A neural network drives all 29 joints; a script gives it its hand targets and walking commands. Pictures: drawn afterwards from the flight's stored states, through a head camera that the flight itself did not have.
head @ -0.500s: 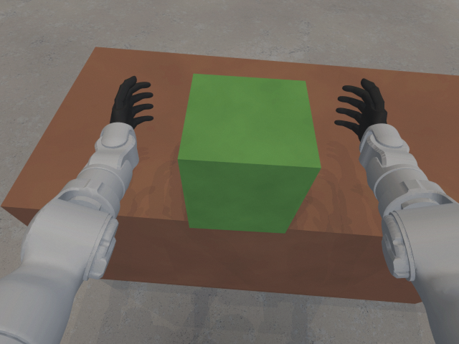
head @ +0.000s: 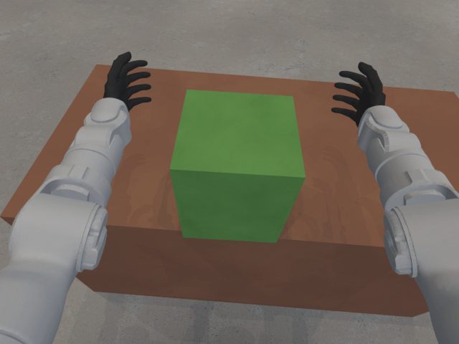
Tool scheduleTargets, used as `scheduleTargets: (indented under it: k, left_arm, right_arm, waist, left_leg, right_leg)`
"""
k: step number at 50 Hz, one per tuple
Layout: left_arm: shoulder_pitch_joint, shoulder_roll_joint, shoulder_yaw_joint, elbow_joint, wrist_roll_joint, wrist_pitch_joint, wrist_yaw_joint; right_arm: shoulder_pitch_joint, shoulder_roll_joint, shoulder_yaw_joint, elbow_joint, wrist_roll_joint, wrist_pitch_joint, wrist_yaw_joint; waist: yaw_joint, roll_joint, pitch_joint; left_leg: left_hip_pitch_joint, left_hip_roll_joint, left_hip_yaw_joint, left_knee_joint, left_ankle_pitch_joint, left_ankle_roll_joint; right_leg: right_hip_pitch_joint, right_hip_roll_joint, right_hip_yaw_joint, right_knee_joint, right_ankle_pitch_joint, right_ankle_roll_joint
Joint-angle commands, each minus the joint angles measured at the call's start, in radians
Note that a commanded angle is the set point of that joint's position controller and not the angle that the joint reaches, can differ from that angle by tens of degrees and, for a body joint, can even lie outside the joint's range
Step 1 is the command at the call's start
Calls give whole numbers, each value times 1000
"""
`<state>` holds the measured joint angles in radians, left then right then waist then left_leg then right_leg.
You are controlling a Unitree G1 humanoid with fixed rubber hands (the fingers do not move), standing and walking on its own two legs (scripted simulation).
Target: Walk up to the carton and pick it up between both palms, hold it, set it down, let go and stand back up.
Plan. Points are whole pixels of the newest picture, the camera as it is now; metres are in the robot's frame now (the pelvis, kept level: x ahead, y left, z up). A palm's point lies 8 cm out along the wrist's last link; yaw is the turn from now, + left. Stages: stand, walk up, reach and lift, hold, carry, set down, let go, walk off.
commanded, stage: set down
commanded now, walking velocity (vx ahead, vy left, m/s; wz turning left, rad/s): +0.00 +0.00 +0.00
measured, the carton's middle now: (234, 171) +0.46 +0.01 +0.00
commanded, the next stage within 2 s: none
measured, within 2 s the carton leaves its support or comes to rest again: neither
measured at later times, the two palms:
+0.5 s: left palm (109, 175) +0.38 +0.23 +0.07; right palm (357, 179) +0.40 -0.20 +0.08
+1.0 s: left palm (113, 221) +0.33 +0.22 +0.00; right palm (357, 220) +0.35 -0.21 +0.02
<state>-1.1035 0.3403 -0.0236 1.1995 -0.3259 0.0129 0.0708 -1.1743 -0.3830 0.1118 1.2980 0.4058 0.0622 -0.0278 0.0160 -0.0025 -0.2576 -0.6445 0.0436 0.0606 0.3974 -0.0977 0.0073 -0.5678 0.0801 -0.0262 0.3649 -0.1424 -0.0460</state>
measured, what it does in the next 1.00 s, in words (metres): stands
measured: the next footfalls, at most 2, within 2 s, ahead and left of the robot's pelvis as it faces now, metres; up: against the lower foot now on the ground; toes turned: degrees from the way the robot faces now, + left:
none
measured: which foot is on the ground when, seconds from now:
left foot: down 0.00-1.00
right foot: down 0.00-1.00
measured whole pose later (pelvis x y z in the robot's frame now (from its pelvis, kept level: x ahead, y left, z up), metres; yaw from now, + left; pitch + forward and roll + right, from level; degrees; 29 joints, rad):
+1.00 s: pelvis +0.01 +0.00 +0.01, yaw +0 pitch +11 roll -1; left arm -0.37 0.22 0.03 0.98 -0.21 -0.38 0.07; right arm -0.47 -0.24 0.04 1.00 0.29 -0.25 0.00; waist 0.00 -0.02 -0.14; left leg -0.44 0.04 0.06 0.38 -0.13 0.00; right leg -0.36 0.08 -0.02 0.35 -0.17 -0.06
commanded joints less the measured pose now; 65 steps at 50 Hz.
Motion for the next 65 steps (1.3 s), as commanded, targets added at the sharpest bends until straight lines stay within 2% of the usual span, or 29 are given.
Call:
scheduleTargets:
  k: [1,7,9,13,16,19,22,25,29,34,37,41,46,51,56,59,65]
  left_arm:
    - [-471,163,34,-144,12,-14,-9]
    - [-371,141,44,-109,38,-33,-37]
    - [-305,125,50,-128,58,-54,-45]
    - [-171,94,72,-235,107,-110,-53]
    - [-132,90,71,-323,114,-149,-40]
    - [-129,76,49,-398,91,-175,-13]
    - [-111,68,31,-438,60,-207,9]
    - [-75,68,30,-439,48,-239,19]
    - [4,57,30,-380,47,-267,17]
    - [153,38,75,-275,91,-294,-9]
    - [238,21,98,-233,123,-323,-27]
    - [259,18,103,-274,138,-380,-25]
    - [309,-8,74,-399,125,-449,-5]
    - [425,-23,73,-469,120,-487,-6]
    - [587,-46,97,-446,149,-507,-28]
    - [637,-54,109,-436,156,-515,-38]
    - [681,-58,92,-430,158,-533,-35]
  right_arm:
    - [-467,-162,-12,-148,12,-21,-18]
    - [-363,-126,2,-139,20,-28,-30]
    - [-290,-122,2,-151,17,-48,-29]
    - [-148,-117,-25,-221,0,-105,-22]
    - [-112,-126,-61,-297,-27,-135,-13]
    - [-115,-132,-97,-366,-58,-153,5]
    - [-112,-125,-123,-445,-88,-174,17]
    - [-89,-106,-129,-469,-101,-192,23]
    - [-29,-92,-117,-426,-106,-212,25]
    - [106,-55,-84,-331,-91,-240,12]
    - [197,-25,-71,-303,-87,-270,5]
    - [238,-15,-87,-357,-99,-313,8]
    - [314,-8,-114,-470,-116,-364,23]
    - [412,1,-119,-553,-129,-411,25]
    - [559,26,-105,-526,-140,-460,18]
    - [603,38,-100,-522,-142,-486,15]
    - [666,58,-107,-506,-153,-514,28]
  waist:
    - [-7,-18,-565]
    - [-14,-4,-451]
    - [-18,10,-447]
    - [-16,47,-430]
    - [-21,60,-428]
    - [-24,66,-416]
    - [-23,45,-449]
    - [-15,25,-479]
    - [-10,-1,-457]
    - [-6,-31,-342]
    - [-10,-27,-264]
    - [-6,11,-242]
    - [-16,47,-316]
    - [-14,17,-373]
    - [-16,-20,-303]
    - [-15,-30,-237]
    - [-14,-9,-131]
  left_leg:
    - [448,-2,-74,41,249,9]
    - [451,2,-79,11,221,5]
    - [490,2,-81,9,251,-4]
    - [617,0,-94,15,328,-33]
    - [689,-2,-93,18,325,-52]
    - [727,3,-92,21,264,-68]
    - [708,4,-81,26,211,-59]
    - [652,-2,-68,36,180,-38]
    - [575,-4,-61,38,136,-24]
    - [510,-8,-64,27,119,-11]
    - [507,-11,-71,17,130,-15]
    - [548,-19,-69,13,143,-30]
    - [607,-26,-64,33,212,-46]
    - [571,-33,-55,49,260,-34]
    - [513,-32,-57,37,264,-24]
    - [488,-31,-57,25,229,-24]
    - [505,-29,-52,13,141,-42]
  right_leg:
    - [256,-67,46,-2,426,110]
    - [314,-83,57,-33,407,95]
    - [329,-83,56,-43,421,84]
    - [291,-69,48,-79,404,57]
    - [221,-53,30,-101,325,41]
    - [124,-39,18,-117,204,27]
    - [101,-36,16,-103,153,24]
    - [115,-41,25,-75,150,30]
    - [150,-54,42,-56,139,33]
    - [216,-77,72,-57,166,42]
    - [237,-83,83,-70,183,42]
    - [205,-73,79,-76,169,33]
    - [182,-53,69,-59,218,21]
    - [237,-48,74,-26,310,28]
    - [304,-59,91,-14,373,36]
    - [317,-63,98,-13,352,38]
    - [266,-63,93,-32,204,32]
